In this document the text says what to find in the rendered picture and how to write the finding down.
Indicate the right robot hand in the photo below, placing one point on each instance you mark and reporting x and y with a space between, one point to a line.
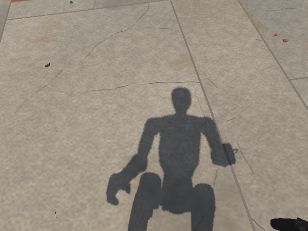
289 224

